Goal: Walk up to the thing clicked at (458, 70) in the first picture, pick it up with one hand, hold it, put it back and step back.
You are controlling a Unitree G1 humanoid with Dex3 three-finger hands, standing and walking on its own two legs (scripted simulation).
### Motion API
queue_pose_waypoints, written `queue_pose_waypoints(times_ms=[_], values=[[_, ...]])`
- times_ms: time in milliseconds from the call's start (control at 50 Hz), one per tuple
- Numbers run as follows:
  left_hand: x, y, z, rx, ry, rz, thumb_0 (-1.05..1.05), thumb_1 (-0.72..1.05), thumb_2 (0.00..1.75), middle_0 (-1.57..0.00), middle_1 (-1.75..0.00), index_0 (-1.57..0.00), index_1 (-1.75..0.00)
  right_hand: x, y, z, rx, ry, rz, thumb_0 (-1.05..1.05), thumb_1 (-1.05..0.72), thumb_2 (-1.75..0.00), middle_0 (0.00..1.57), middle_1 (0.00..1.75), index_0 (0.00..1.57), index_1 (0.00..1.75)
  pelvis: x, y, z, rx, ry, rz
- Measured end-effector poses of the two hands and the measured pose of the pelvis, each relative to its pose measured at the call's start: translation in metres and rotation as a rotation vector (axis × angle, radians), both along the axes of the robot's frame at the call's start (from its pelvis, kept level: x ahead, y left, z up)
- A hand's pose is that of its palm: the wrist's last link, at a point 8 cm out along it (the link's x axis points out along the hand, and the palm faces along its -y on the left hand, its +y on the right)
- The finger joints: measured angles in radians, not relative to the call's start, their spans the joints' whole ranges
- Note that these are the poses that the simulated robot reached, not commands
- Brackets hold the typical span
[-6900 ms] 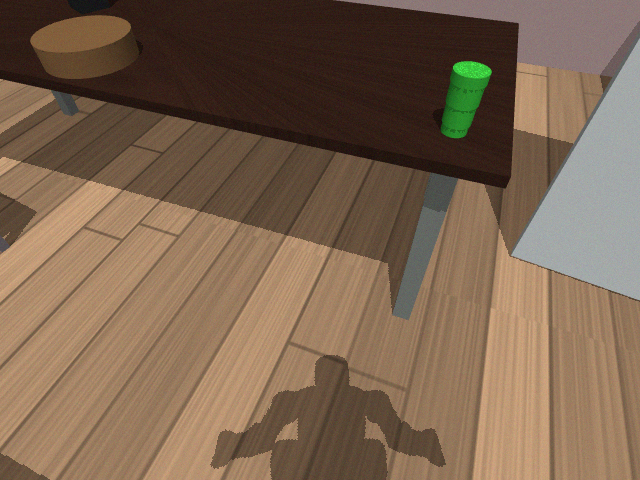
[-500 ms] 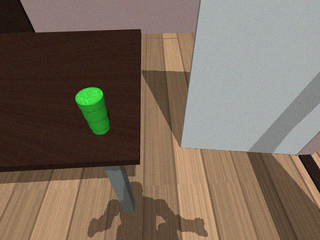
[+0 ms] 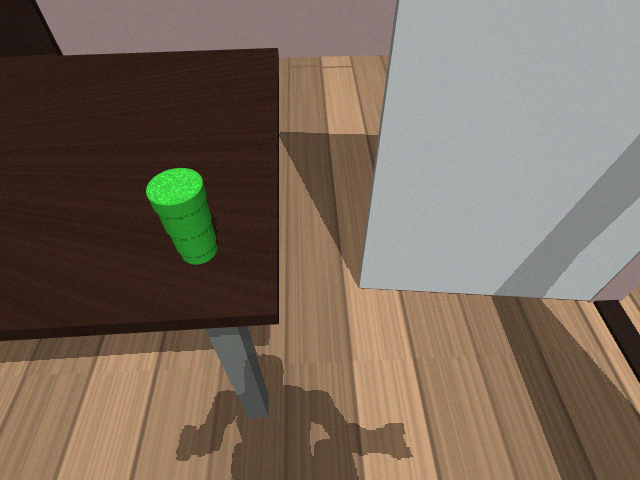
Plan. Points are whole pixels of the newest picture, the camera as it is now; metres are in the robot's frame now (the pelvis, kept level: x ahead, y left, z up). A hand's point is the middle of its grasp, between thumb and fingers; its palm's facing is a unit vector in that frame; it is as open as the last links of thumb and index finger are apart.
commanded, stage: rise first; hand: left
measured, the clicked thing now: (188, 221) +0.48 +0.21 +0.03
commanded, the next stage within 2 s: go down in 1.74 s
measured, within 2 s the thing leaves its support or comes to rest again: neither
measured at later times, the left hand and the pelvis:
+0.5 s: hand (117, 441) +0.19 +0.25 -0.04, palm faces +0.24 -0.91 -0.33, open 16.5 cm; pelvis +0.01 +0.01 +0.00, yaw -1 degrees
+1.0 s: hand (74, 416) +0.19 +0.26 +0.06, palm faces +0.28 -0.88 -0.39, open 17.6 cm; pelvis +0.00 +0.01 +0.00, yaw +0 degrees
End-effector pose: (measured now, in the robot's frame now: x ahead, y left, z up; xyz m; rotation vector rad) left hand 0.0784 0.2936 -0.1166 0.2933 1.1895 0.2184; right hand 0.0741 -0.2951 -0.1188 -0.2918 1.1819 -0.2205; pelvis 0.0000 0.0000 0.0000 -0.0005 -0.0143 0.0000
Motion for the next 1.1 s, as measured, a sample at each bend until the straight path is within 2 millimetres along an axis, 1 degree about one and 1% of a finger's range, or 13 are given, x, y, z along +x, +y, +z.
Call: queue_pose_waypoints(times_ms=[60, 140, 180, 240, 320, 400, 500, 580, 660, 800, 960, 1100], values=[[0.027, -0.007, 0.004, -0.012, -0.138, 0.017, 0.01, 0.80, 0.79, -0.15, -0.22, -0.14, -0.22, 0.026, 0.009, 0.003, 0.014, -0.141, -0.023, 0.01, -0.80, -0.79, 0.14, 0.22, 0.15, 0.22, -0.008, 0.001, -0.003, 0.001, 0.010, -0.006], [0.062, -0.009, 0.018, -0.002, -0.292, 0.024, 0.01, 0.61, 0.61, -0.12, -0.15, -0.10, -0.16, 0.059, 0.014, 0.011, 0.008, -0.266, -0.052, 0.01, -0.61, -0.60, 0.10, 0.14, 0.11, 0.14, -0.011, 0.002, -0.006, 0.001, 0.041, -0.012], [0.074, -0.009, 0.025, 0.005, -0.344, 0.025, 0.01, 0.51, 0.51, -0.11, -0.13, -0.09, -0.13, 0.069, 0.015, 0.016, 0.007, -0.310, -0.060, 0.01, -0.50, -0.50, 0.09, 0.12, 0.09, 0.11, -0.010, 0.003, -0.006, 0.001, 0.052, -0.011], [0.081, -0.007, 0.039, 0.016, -0.410, 0.028, 0.01, 0.34, 0.38, -0.10, -0.10, -0.09, -0.10, 0.075, 0.018, 0.023, 0.010, -0.349, -0.059, 0.01, -0.34, -0.38, 0.07, 0.09, 0.08, 0.09, -0.004, 0.004, -0.005, 0.000, 0.054, -0.014], [0.080, -0.003, 0.056, 0.030, -0.484, 0.030, 0.01, 0.13, 0.25, -0.08, -0.08, -0.08, -0.08, 0.071, 0.028, 0.028, 0.027, -0.374, -0.046, 0.01, -0.13, -0.25, 0.06, 0.07, 0.07, 0.07, 0.004, 0.005, -0.004, -0.001, 0.046, -0.012], [0.079, 0.002, 0.072, 0.055, -0.548, 0.024, 0.00, -0.07, 0.16, -0.07, -0.07, -0.07, -0.06, 0.070, 0.040, 0.031, 0.044, -0.393, -0.024, 0.01, 0.07, -0.17, 0.06, 0.06, 0.06, 0.06, 0.006, 0.006, -0.004, -0.002, 0.029, -0.012], [0.083, 0.002, 0.101, 0.085, -0.659, -0.006, 0.00, -0.30, 0.09, -0.06, -0.06, -0.05, -0.05, 0.076, 0.052, 0.037, 0.059, -0.444, 0.010, 0.00, 0.27, -0.09, 0.06, 0.05, 0.06, 0.05, 0.008, 0.009, -0.004, -0.005, 0.012, -0.012], [0.086, 0.005, 0.123, 0.112, -0.743, -0.028, 0.00, -0.42, 0.05, -0.06, -0.05, -0.05, -0.05, 0.083, 0.054, 0.040, 0.066, -0.474, 0.015, 0.00, 0.38, -0.06, 0.06, 0.05, 0.06, 0.05, 0.009, 0.010, -0.004, -0.007, -0.001, -0.010], [0.084, 0.003, 0.142, 0.121, -0.803, -0.056, 0.00, -0.49, 0.03, -0.05, -0.05, -0.05, -0.05, 0.082, 0.052, 0.039, 0.068, -0.479, 0.005, 0.00, 0.45, -0.04, 0.06, 0.05, 0.06, 0.05, 0.010, 0.011, -0.004, -0.006, -0.008, -0.008], [0.080, 0.002, 0.163, 0.142, -0.872, -0.088, -0.01, -0.53, 0.01, -0.05, -0.04, -0.04, -0.04, 0.072, 0.049, 0.029, 0.076, -0.420, -0.008, 0.00, 0.50, -0.03, 0.06, 0.05, 0.06, 0.05, 0.009, 0.011, -0.004, -0.005, -0.020, -0.005], [0.079, 0.004, 0.193, 0.199, -0.984, -0.129, -0.01, -0.55, 0.02, -0.05, -0.04, -0.04, -0.04, 0.078, 0.041, 0.033, 0.057, -0.449, -0.006, -0.01, 0.51, -0.02, 0.06, 0.05, 0.06, 0.05, 0.005, 0.009, -0.004, -0.004, -0.034, 0.000], [0.072, 0.003, 0.207, 0.224, -1.039, -0.152, -0.01, -0.55, 0.02, -0.05, -0.04, -0.04, -0.04, 0.078, 0.041, 0.034, 0.068, -0.462, -0.002, -0.01, 0.51, -0.03, 0.06, 0.05, 0.06, 0.05, 0.003, 0.006, -0.004, -0.002, -0.038, 0.005]])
